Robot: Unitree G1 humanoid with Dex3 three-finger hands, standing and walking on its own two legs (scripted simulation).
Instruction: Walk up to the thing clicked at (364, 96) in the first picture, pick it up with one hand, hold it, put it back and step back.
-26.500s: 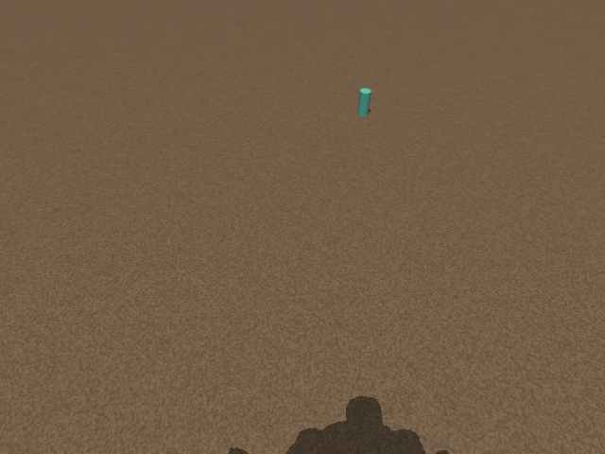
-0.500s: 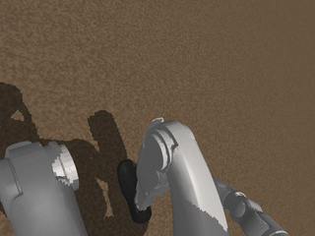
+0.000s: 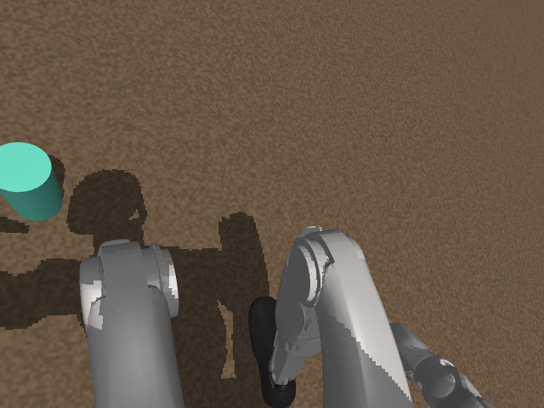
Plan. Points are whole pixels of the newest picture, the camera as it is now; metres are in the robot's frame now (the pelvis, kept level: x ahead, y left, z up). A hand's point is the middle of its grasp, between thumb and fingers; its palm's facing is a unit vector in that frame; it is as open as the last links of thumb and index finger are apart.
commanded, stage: rise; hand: left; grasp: from the side
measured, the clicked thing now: (30, 186) +0.43 +0.31 -0.23
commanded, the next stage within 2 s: home in 0.04 s
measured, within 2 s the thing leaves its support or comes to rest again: neither
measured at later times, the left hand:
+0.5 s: hand out of the picture +0.26 +0.40 +0.02, palm faces +0.35 -0.78 -0.52, open 17.3 cm
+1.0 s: hand out of the picture +0.23 +0.27 +0.24, palm faces +0.36 -0.85 -0.39, open 17.1 cm
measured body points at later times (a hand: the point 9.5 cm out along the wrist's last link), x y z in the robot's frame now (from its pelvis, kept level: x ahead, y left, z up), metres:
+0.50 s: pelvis +0.01 -0.01 +0.11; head +0.21 +0.07 +0.51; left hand +0.24 +0.44 +0.06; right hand +0.23 -0.23 -0.02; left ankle +0.08 +0.12 -0.27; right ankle +0.14 -0.13 -0.27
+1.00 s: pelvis +0.08 -0.01 +0.34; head +0.16 +0.03 +0.78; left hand +0.21 +0.31 +0.27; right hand +0.31 -0.22 +0.26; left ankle +0.08 +0.12 -0.27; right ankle +0.14 -0.13 -0.27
